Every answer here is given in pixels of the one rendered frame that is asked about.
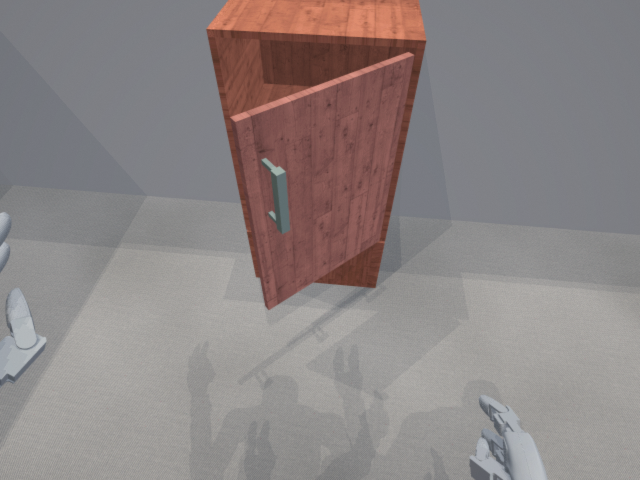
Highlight handle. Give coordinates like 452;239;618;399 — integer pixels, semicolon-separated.
261;158;290;234

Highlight robot left hand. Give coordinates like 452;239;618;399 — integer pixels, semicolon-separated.
0;212;47;388

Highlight robot right hand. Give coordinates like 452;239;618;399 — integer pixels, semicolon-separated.
470;395;548;480

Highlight cupboard door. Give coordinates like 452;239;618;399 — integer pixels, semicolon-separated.
230;52;415;310

